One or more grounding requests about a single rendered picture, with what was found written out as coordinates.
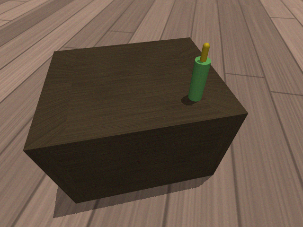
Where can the bottle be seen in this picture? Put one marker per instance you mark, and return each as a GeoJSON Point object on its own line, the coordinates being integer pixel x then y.
{"type": "Point", "coordinates": [199, 74]}

